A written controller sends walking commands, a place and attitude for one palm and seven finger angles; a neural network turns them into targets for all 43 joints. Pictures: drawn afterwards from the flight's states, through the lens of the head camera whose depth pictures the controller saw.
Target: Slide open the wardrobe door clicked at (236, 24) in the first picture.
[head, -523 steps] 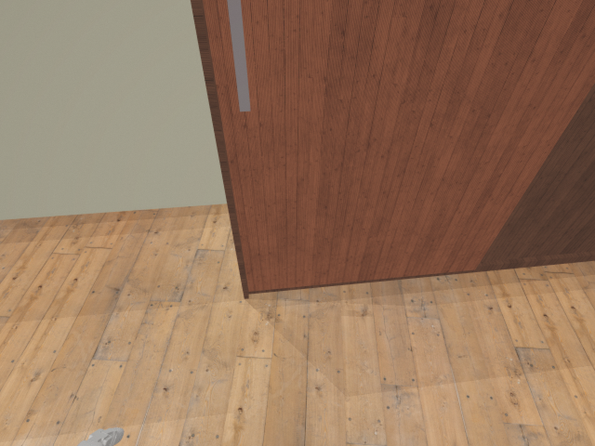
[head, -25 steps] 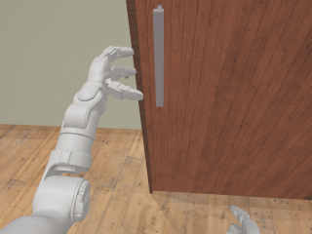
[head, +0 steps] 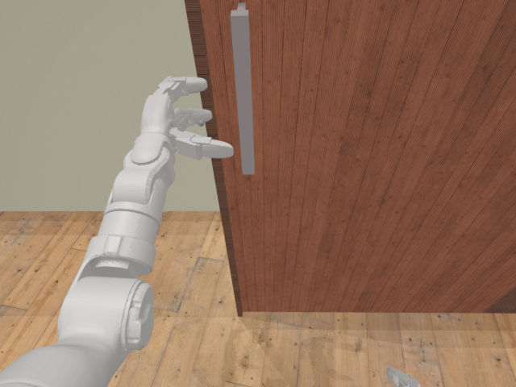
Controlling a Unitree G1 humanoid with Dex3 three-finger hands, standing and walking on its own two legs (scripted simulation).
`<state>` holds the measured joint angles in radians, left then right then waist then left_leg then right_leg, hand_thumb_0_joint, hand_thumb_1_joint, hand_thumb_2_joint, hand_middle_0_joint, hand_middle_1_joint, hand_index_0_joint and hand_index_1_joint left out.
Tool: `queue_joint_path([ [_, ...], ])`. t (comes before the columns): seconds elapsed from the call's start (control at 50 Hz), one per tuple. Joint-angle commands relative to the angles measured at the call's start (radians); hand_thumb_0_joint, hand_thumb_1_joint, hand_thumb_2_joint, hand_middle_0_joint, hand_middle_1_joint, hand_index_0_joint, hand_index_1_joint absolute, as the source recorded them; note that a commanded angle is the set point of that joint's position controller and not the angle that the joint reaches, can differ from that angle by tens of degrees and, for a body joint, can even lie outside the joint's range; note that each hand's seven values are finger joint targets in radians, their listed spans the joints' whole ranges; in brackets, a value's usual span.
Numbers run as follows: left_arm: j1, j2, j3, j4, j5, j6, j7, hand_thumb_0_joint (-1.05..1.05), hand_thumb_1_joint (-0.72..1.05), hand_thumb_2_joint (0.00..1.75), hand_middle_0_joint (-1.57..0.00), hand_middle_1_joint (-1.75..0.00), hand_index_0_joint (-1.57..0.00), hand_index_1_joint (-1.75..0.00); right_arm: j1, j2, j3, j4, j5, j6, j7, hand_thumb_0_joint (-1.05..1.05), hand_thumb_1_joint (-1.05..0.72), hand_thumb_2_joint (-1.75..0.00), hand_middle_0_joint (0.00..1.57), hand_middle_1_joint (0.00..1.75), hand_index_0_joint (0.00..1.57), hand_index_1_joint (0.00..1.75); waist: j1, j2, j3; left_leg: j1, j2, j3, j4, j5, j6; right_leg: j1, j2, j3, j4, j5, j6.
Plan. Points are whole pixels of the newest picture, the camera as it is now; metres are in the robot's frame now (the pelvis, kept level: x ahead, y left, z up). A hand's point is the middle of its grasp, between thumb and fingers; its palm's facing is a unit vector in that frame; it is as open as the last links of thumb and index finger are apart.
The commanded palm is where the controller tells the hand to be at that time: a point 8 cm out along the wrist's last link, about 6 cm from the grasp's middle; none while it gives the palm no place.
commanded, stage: move the hooked fingers beside the handle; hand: left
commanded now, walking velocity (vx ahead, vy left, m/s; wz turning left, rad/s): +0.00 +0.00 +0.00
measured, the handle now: (245, 100) +0.51 +0.04 +0.21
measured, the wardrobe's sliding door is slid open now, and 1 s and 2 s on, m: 0.00 0.00 0.00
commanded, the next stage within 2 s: none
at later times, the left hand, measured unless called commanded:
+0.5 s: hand (201, 122) +0.43 +0.10 +0.22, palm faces +0.00 -1.00 -0.02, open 14.0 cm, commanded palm +0.41 +0.15 +0.21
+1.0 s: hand (196, 126) +0.43 +0.10 +0.21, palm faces +0.03 -1.00 +0.01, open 14.0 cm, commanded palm +0.40 +0.15 +0.21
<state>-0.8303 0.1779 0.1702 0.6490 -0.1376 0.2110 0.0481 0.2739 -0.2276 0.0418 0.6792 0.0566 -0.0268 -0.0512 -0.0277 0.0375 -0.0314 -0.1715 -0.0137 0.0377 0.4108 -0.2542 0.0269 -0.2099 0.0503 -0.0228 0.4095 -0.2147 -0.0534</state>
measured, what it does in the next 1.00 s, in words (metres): stands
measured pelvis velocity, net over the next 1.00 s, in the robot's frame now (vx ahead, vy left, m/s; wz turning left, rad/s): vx -0.01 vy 0.00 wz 0.00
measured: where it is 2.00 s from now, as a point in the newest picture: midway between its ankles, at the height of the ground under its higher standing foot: outside the picture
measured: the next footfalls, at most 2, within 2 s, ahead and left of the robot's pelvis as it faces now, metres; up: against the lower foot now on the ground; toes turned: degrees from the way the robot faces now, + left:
none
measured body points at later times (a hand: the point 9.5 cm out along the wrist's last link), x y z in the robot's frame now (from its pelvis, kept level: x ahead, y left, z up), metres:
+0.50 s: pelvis -0.01 +0.01 +0.00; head -0.02 -0.01 +0.45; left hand +0.43 +0.15 +0.22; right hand +0.13 -0.22 -0.11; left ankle -0.02 +0.10 -0.74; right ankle +0.00 -0.08 -0.74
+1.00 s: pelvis -0.01 +0.00 +0.00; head -0.02 -0.01 +0.45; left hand +0.42 +0.16 +0.22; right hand +0.12 -0.23 -0.11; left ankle -0.02 +0.10 -0.74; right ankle +0.00 -0.08 -0.74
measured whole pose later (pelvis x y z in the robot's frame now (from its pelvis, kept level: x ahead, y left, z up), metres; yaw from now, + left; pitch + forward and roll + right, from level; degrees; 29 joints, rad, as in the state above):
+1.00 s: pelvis -0.01 +0.00 +0.00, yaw +0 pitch +0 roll +0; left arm -0.80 0.16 0.14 0.62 -0.14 0.19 0.06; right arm 0.26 -0.22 0.05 0.67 0.06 -0.03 -0.05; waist -0.02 0.03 -0.04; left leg -0.17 -0.02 0.04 0.41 -0.24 0.03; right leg -0.20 0.05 -0.02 0.40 -0.20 -0.05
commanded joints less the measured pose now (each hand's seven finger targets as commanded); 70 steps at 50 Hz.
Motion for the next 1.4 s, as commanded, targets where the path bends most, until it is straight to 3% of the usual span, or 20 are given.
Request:
queue_joint_path([
  [0.0, -0.546, 0.144, -0.016, -0.321, -0.006, -0.123, -0.035, 0.00, -0.50, 0.30, -0.30, -1.20, -0.30, -1.20, -0.086, -0.104, -0.034, -0.149, 0.007, -0.067, -0.010, 0.00, -0.90, -0.90, 0.20, 0.30, 0.20, 0.30, 0.014, -0.055, -0.353, 0.092, 0.008, -0.021, -0.006, 0.324, 0.026, 0.177, -0.050, 0.034, -0.012, 0.409, 0.027],
  [0.06, -0.557, 0.067, -0.093, -0.280, -0.020, -0.091, -0.061, 0.00, -0.50, 0.30, -0.30, -1.20, -0.30, -1.20, -0.087, -0.107, -0.034, -0.134, 0.015, -0.076, -0.013, 0.00, -0.90, -0.90, 0.20, 0.30, 0.20, 0.30, -0.010, -0.028, -0.300, 0.108, 0.010, -0.037, -0.005, 0.276, 0.020, 0.098, -0.045, 0.021, -0.027, 0.325, 0.025],
  [0.14, -0.543, 0.086, -0.056, -0.169, -0.045, -0.029, -0.046, 0.00, -0.50, 0.30, -0.30, -1.20, -0.30, -1.20, -0.089, -0.120, -0.032, -0.111, 0.013, -0.071, -0.020, 0.00, -0.90, -0.90, 0.20, 0.30, 0.20, 0.30, -0.013, -0.097, -0.235, 0.056, 0.005, -0.046, -0.018, 0.194, 0.022, 0.058, -0.047, 0.019, -0.053, 0.230, 0.032],
  [0.26, -0.594, 0.175, 0.032, -0.272, -0.028, -0.103, 0.015, 0.00, -0.50, 0.30, -0.30, -1.20, -0.30, -1.20, -0.098, -0.102, -0.027, -0.124, -0.002, -0.073, -0.009, 0.00, -0.90, -0.90, 0.20, 0.30, 0.20, 0.30, 0.027, -0.087, -0.361, 0.063, 0.001, -0.041, -0.011, 0.277, 0.020, 0.161, -0.052, 0.030, -0.015, 0.319, 0.026],
  [0.34, -0.546, 0.152, -0.002, -0.206, 0.007, -0.123, 0.016, 0.00, -0.50, 0.30, -0.30, -1.20, -0.30, -1.20, -0.088, -0.104, -0.026, -0.124, 0.000, -0.065, -0.005, 0.00, -0.90, -0.90, 0.20, 0.30, 0.20, 0.30, 0.016, -0.115, -0.287, 0.041, 0.011, -0.037, -0.023, 0.259, 0.021, 0.135, -0.051, 0.024, -0.020, 0.306, 0.028],
  [0.42, -0.493, 0.138, -0.011, -0.114, 0.011, -0.072, -0.007, 0.00, -0.50, 0.30, -0.30, -1.20, -0.30, -1.20, -0.080, -0.115, -0.030, -0.126, 0.006, -0.049, -0.011, 0.00, -0.90, -0.90, 0.20, 0.30, 0.20, 0.30, 0.014, -0.114, -0.250, 0.031, 0.013, -0.038, -0.030, 0.218, 0.018, 0.107, -0.053, 0.021, -0.038, 0.257, 0.026],
  [0.46, -0.531, 0.089, -0.050, -0.156, -0.001, -0.063, -0.021, 0.00, -0.50, 0.30, -0.30, -1.20, -0.30, -1.20, -0.085, -0.107, -0.027, -0.133, 0.008, -0.052, -0.011, 0.00, -0.90, -0.90, 0.20, 0.30, 0.20, 0.30, 0.003, -0.055, -0.262, 0.058, 0.012, -0.038, -0.024, 0.232, 0.014, 0.087, -0.051, 0.020, -0.035, 0.264, 0.021],
  [0.56, -0.620, 0.051, -0.077, -0.303, -0.037, -0.115, -0.025, 0.00, -0.50, 0.30, -0.30, -1.20, -0.30, -1.20, -0.096, -0.100, -0.031, -0.140, 0.004, -0.078, -0.012, 0.00, -0.90, -0.90, 0.20, 0.30, 0.20, 0.30, -0.002, -0.058, -0.345, 0.119, 0.014, -0.053, -0.008, 0.283, 0.013, 0.101, -0.044, 0.016, -0.019, 0.292, 0.018],
  [0.62, -0.600, 0.058, -0.075, -0.349, -0.030, -0.138, -0.006, 0.00, -0.50, 0.30, -0.30, -1.20, -0.30, -1.20, -0.097, -0.101, -0.034, -0.132, 0.002, -0.088, -0.008, 0.00, -0.90, -0.90, 0.20, 0.30, 0.20, 0.30, 0.009, -0.053, -0.376, 0.144, 0.020, -0.061, -0.001, 0.329, 0.006, 0.105, -0.040, 0.010, -0.007, 0.308, 0.017],
  [0.7, -0.535, 0.085, -0.039, -0.216, -0.010, -0.076, 0.024, 0.00, -0.50, 0.30, -0.30, -1.20, -0.30, -1.20, -0.086, -0.106, -0.032, -0.103, 0.000, -0.075, -0.007, 0.00, -0.90, -0.90, 0.20, 0.30, 0.20, 0.30, 0.008, -0.131, -0.268, 0.063, 0.017, -0.056, -0.024, 0.241, 0.010, 0.079, -0.039, 0.007, -0.028, 0.245, 0.025],
  [0.78, -0.479, 0.136, 0.016, -0.145, 0.005, -0.025, 0.042, 0.00, -0.50, 0.30, -0.30, -1.20, -0.30, -1.20, -0.089, -0.108, -0.028, -0.111, -0.003, -0.046, -0.010, 0.00, -0.90, -0.90, 0.20, 0.30, 0.20, 0.30, 0.028, -0.130, -0.241, 0.014, 0.010, -0.037, -0.038, 0.220, 0.015, 0.111, -0.051, 0.019, -0.044, 0.244, 0.027],
  [0.86, -0.487, 0.164, 0.038, -0.243, 0.001, -0.067, 0.031, 0.00, -0.50, 0.30, -0.30, -1.20, -0.30, -1.20, -0.102, -0.103, -0.029, -0.145, -0.004, -0.042, -0.008, 0.00, -0.90, -0.90, 0.20, 0.30, 0.20, 0.30, 0.042, -0.091, -0.314, 0.045, 0.009, -0.027, -0.030, 0.277, 0.016, 0.169, -0.052, 0.029, -0.031, 0.316, 0.022],
  [0.96, -0.539, 0.133, -0.023, -0.322, -0.003, -0.115, -0.011, 0.00, -0.50, 0.30, -0.30, -1.20, -0.30, -1.20, -0.105, -0.103, -0.033, -0.153, 0.003, -0.057, -0.014, 0.00, -0.90, -0.90, 0.20, 0.30, 0.20, 0.30, 0.010, -0.091, -0.311, 0.077, 0.013, -0.028, -0.022, 0.265, 0.022, 0.149, -0.047, 0.030, -0.036, 0.317, 0.027],
  [1.04, -0.535, 0.058, -0.101, -0.334, -0.018, -0.081, -0.045, 0.00, -0.50, 0.30, -0.30, -1.20, -0.30, -1.20, -0.118, -0.103, -0.031, -0.146, 0.012, -0.065, -0.016, 0.00, -0.90, -0.90, 0.20, 0.30, 0.20, 0.30, -0.003, -0.008, -0.301, 0.114, 0.011, -0.039, -0.017, 0.261, 0.016, 0.102, -0.047, 0.020, -0.041, 0.288, 0.021],
  [1.08, -0.521, 0.023, -0.120, -0.316, -0.027, -0.054, -0.048, 0.00, -0.50, 0.30, -0.30, -1.20, -0.30, -1.20, -0.116, -0.103, -0.031, -0.137, 0.013, -0.068, -0.015, 0.00, -0.90, -0.90, 0.20, 0.30, 0.20, 0.30, -0.008, -0.017, -0.291, 0.120, 0.013, -0.049, -0.015, 0.262, 0.011, 0.074, -0.043, 0.012, -0.040, 0.273, 0.019],
  [1.14, -0.477, 0.074, -0.054, -0.253, -0.054, -0.018, -0.036, 0.00, -0.50, 0.30, -0.30, -1.20, -0.30, -1.20, -0.121, -0.114, -0.031, -0.128, 0.011, -0.061, -0.018, 0.00, -0.90, -0.90, 0.20, 0.30, 0.20, 0.30, 0.004, -0.122, -0.254, 0.069, 0.008, -0.054, -0.024, 0.220, 0.016, 0.081, -0.043, 0.010, -0.055, 0.237, 0.027],
  [1.2, -0.561, 0.070, -0.060, -0.248, -0.043, -0.020, -0.007, 0.00, -0.50, 0.30, -0.30, -1.20, -0.30, -1.20, -0.125, -0.106, -0.025, -0.120, 0.007, -0.060, -0.019, 0.00, -0.90, -0.90, 0.20, 0.30, 0.20, 0.30, -0.007, -0.110, -0.239, 0.052, 0.005, -0.057, -0.026, 0.182, 0.017, 0.062, -0.048, 0.015, -0.058, 0.189, 0.029],
  [1.28, -0.600, 0.127, -0.017, -0.251, -0.013, -0.072, 0.036, 0.00, -0.50, 0.30, -0.30, -1.20, -0.30, -1.20, -0.119, -0.098, -0.023, -0.120, -0.002, -0.056, -0.015, 0.00, -0.90, -0.90, 0.20, 0.30, 0.20, 0.30, 0.013, -0.068, -0.290, 0.057, 0.005, -0.051, -0.023, 0.213, 0.015, 0.100, -0.050, 0.024, -0.042, 0.216, 0.024],
  [1.3, -0.627, 0.111, -0.035, -0.256, -0.007, -0.085, 0.039, 0.00, -0.50, 0.30, -0.30, -1.20, -0.30, -1.20, -0.112, -0.096, -0.021, -0.119, -0.006, -0.055, -0.014, 0.00, -0.90, -0.90, 0.20, 0.30, 0.20, 0.30, 0.002, -0.072, -0.304, 0.064, 0.004, -0.052, -0.021, 0.230, 0.015, 0.107, -0.050, 0.022, -0.036, 0.240, 0.024],
  [1.38, -0.565, 0.173, 0.028, -0.194, 0.000, -0.098, 0.030, 0.00, -0.50, 0.30, -0.30, -1.20, -0.30, -1.20, -0.098, -0.101, -0.025, -0.123, -0.007, -0.049, -0.015, 0.00, -0.90, -0.90, 0.20, 0.30, 0.20, 0.30, 0.023, -0.119, -0.332, 0.046, 0.007, -0.042, -0.025, 0.253, 0.017, 0.158, -0.051, 0.029, -0.030, 0.297, 0.026],
])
